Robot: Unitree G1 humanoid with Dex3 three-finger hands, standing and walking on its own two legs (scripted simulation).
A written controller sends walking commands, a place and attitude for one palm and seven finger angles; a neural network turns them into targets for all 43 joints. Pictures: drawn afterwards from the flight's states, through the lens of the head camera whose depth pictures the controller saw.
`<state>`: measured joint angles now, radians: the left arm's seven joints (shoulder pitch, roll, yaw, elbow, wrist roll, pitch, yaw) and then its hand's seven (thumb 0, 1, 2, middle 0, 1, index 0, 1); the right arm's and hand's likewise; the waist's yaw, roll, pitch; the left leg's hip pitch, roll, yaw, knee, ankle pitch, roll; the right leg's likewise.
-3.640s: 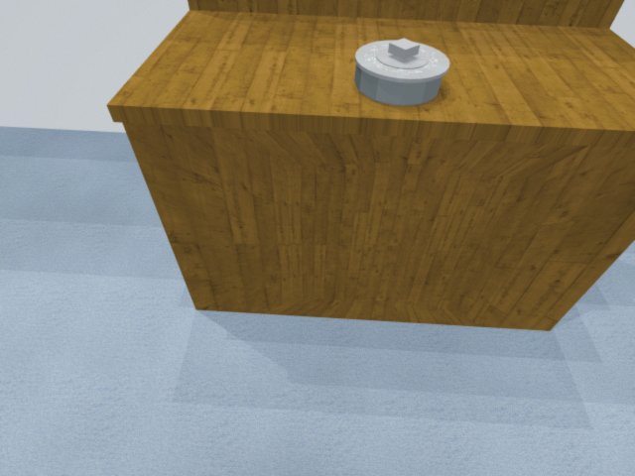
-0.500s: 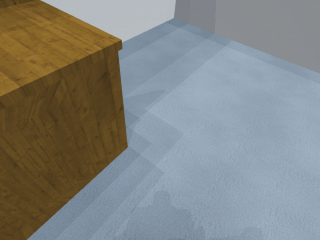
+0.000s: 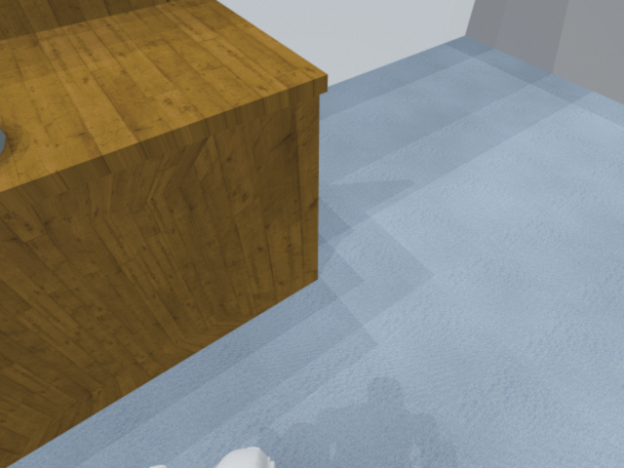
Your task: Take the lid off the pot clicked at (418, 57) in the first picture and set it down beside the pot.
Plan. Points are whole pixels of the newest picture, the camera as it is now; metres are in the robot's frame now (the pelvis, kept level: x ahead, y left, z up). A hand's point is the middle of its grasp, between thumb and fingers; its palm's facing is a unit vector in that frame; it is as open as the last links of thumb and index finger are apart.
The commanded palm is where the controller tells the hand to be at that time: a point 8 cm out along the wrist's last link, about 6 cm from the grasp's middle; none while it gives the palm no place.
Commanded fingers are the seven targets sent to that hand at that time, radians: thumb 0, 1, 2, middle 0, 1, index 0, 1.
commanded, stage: turn to face it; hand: left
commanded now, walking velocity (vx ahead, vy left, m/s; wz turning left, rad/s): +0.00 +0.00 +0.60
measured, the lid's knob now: out of the picture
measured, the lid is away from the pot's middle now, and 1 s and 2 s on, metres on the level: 0.00 0.00 0.00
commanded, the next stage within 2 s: take the last steps up to it in 0.86 s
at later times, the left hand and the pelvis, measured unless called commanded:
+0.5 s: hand out of the picture +0.04 +0.25 -0.15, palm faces +0.32 -0.90 -0.31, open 7.4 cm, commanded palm none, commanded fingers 0.00 0.90 0.90 -0.20 -0.30 -0.20 -0.30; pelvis +0.00 +0.00 -0.01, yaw +17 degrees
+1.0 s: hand out of the picture -0.09 +0.23 -0.18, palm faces +0.54 -0.81 -0.23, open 7.4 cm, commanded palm none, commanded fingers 0.00 0.90 0.90 -0.20 -0.30 -0.20 -0.30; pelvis -0.01 +0.03 +0.00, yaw +30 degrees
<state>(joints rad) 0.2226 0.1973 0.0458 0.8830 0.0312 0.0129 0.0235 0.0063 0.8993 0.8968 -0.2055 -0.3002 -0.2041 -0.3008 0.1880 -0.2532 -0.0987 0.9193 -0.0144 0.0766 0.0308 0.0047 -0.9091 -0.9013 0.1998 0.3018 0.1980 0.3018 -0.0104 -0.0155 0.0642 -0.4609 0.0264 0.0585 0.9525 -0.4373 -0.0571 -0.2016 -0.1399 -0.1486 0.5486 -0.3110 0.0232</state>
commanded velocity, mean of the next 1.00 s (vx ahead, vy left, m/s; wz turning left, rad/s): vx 0.02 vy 0.00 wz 0.43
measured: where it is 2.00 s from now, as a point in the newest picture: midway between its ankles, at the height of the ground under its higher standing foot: outside the picture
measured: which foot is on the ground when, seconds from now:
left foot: up 0.00-0.10, down 0.12-0.50, up 0.52-0.84, down 0.86-1.00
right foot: down 0.00-0.12, up 0.14-0.48, down 0.50-0.86, up 0.88-1.00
